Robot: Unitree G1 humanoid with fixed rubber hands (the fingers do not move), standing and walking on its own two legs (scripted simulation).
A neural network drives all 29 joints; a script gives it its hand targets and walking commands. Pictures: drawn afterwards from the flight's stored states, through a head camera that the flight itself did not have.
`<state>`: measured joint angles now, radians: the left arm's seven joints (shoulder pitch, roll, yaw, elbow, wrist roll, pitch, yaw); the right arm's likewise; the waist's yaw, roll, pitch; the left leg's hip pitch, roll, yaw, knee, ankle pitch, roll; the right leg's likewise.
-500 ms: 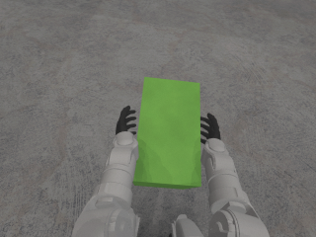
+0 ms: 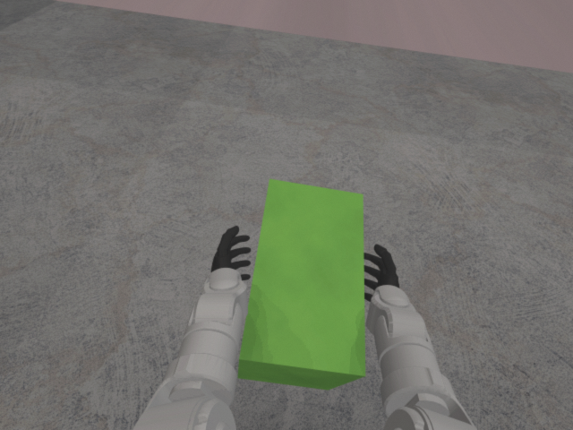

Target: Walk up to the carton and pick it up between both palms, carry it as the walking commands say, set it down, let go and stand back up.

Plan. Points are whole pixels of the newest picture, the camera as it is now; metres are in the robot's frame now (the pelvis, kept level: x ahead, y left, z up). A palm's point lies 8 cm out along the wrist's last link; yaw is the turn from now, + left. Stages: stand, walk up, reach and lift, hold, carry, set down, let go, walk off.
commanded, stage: reach and lift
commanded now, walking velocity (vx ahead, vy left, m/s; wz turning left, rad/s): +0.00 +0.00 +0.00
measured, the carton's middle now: (299, 287) +0.39 -0.02 -0.07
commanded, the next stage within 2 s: hold in 1.84 s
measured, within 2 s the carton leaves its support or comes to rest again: neither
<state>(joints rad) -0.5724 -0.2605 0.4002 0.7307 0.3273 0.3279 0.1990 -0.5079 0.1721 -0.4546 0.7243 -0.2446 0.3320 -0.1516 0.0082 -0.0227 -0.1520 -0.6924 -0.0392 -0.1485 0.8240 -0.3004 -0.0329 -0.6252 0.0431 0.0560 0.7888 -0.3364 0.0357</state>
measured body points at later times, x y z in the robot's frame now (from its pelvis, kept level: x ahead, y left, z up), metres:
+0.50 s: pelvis +0.01 +0.00 +0.02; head -0.06 +0.02 +0.47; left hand +0.34 +0.11 +0.08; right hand +0.34 -0.14 +0.07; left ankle +0.06 +0.13 -0.70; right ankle +0.03 -0.14 -0.70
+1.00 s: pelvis +0.00 +0.00 +0.03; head -0.09 +0.02 +0.47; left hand +0.33 +0.11 +0.10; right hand +0.33 -0.14 +0.11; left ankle +0.06 +0.13 -0.70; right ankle +0.03 -0.14 -0.70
